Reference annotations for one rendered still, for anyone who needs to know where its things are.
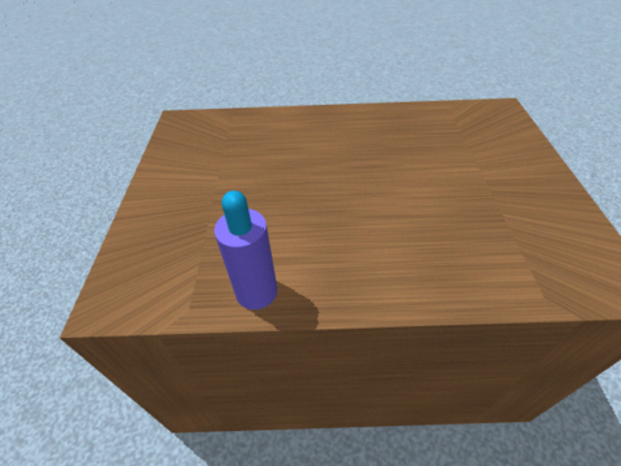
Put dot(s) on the bottle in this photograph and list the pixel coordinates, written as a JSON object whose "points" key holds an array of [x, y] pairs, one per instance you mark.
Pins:
{"points": [[243, 240]]}

